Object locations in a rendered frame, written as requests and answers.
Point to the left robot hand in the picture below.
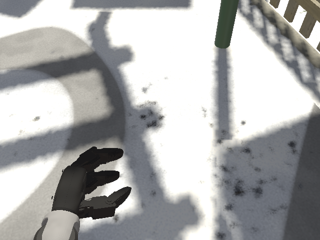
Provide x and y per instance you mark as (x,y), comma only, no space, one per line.
(79,179)

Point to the robot left forearm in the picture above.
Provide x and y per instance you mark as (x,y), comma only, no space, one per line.
(59,225)

